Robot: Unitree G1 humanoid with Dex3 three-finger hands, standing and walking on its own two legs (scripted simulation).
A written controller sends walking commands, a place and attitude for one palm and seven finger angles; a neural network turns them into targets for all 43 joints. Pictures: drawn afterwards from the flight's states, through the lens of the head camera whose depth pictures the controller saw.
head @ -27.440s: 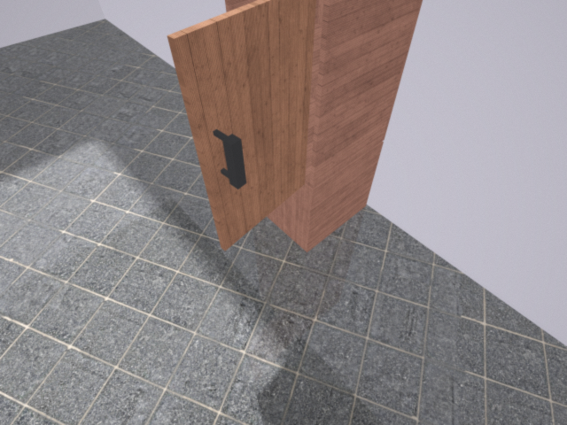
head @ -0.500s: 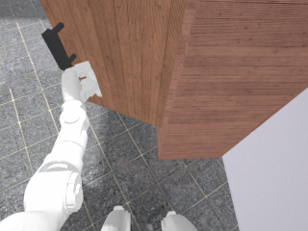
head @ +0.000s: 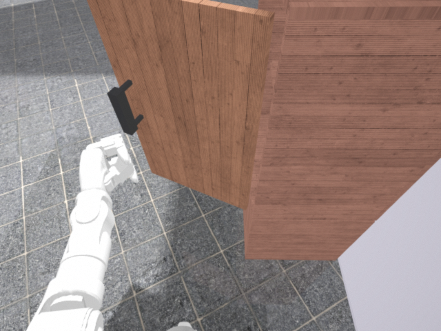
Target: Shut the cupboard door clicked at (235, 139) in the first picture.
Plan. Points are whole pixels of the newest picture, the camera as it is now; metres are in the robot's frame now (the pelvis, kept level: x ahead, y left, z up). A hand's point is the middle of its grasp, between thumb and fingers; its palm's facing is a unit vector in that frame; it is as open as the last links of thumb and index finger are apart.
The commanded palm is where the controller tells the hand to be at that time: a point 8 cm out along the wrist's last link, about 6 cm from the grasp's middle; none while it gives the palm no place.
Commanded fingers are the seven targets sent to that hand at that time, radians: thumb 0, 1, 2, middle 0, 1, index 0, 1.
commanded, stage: draw the hand back to the body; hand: left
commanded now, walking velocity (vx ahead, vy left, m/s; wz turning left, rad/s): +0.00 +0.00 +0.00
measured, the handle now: (129, 107) +0.61 +0.23 +0.04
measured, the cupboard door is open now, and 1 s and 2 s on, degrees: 66 66 66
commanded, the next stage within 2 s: step back with the hand held close in 1.28 s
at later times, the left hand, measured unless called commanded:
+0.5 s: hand (45, 215) +0.26 +0.24 +0.15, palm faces +0.23 -0.94 -0.25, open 3.4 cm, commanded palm +0.22 +0.28 +0.17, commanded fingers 0.00 0.90 0.90 -0.72 -0.87 -0.72 -0.87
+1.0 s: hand out of the picture +0.17 +0.29 +0.22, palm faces +0.49 -0.75 -0.44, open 6.8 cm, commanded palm +0.13 +0.32 +0.22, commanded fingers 0.00 0.90 0.90 -0.20 -0.30 -0.20 -0.30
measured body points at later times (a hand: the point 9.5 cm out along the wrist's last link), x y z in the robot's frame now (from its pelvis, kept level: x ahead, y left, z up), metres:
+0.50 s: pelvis -0.01 +0.03 +0.04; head -0.03 +0.01 +0.49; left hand +0.24 +0.29 +0.16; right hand +0.19 -0.18 -0.03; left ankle +0.03 +0.12 -0.69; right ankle -0.03 -0.09 -0.69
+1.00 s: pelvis +0.00 +0.01 +0.05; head -0.02 -0.02 +0.50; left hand +0.14 +0.33 +0.24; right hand +0.20 -0.19 -0.04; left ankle +0.03 +0.11 -0.69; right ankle -0.03 -0.09 -0.69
